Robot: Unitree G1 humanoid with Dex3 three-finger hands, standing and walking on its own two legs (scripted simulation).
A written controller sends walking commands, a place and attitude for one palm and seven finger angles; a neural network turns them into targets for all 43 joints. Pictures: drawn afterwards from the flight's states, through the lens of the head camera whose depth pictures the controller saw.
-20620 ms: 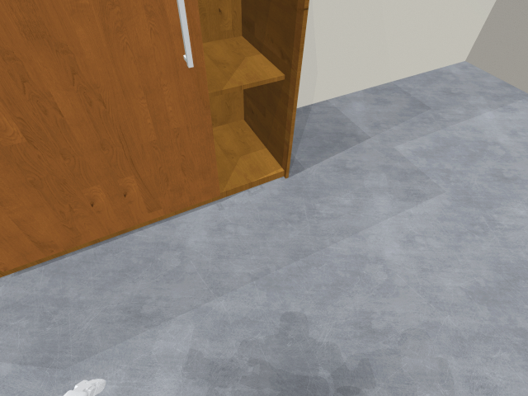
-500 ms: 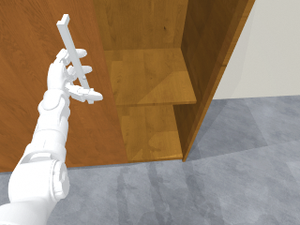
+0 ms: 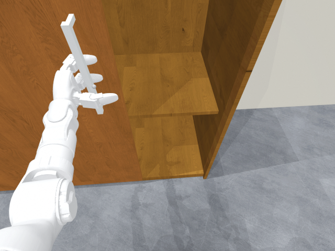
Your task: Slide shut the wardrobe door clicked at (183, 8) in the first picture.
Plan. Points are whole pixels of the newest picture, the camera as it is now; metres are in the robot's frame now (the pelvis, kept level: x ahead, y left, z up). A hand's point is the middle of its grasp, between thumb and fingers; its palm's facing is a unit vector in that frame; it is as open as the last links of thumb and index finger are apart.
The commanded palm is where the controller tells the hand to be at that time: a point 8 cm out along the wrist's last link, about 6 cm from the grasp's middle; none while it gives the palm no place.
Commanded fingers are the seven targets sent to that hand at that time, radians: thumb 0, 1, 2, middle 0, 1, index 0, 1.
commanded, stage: grip the handle and tug to test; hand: left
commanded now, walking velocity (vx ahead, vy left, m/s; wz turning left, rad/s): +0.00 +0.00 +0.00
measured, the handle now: (88, 72) +0.53 +0.20 +0.13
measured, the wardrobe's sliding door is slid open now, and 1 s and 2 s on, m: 0.38 0.38 0.36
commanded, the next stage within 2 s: tug the door sideways, standing still in 1.14 s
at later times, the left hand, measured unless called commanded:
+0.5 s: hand (93, 84) +0.47 +0.17 +0.14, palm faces +0.04 -1.00 +0.00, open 5.3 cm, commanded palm +0.44 +0.22 +0.13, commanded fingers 0.00 0.90 0.90 -0.45 -1.40 -0.45 -1.40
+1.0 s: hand (93, 85) +0.47 +0.17 +0.14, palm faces +0.04 -1.00 +0.01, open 5.4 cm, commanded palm +0.42 +0.22 +0.13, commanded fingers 0.00 0.90 0.90 -0.45 -1.40 -0.45 -1.40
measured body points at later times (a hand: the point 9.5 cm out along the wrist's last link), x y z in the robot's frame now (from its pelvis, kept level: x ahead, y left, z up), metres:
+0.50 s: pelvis +0.00 +0.00 +0.00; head +0.06 -0.01 +0.45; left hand +0.47 +0.22 +0.14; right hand +0.05 -0.27 -0.12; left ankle -0.03 +0.11 -0.72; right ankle +0.02 -0.13 -0.72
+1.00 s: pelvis +0.01 +0.01 +0.00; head +0.06 +0.00 +0.45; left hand +0.46 +0.22 +0.14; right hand +0.07 -0.26 -0.11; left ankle -0.03 +0.11 -0.72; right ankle +0.02 -0.13 -0.72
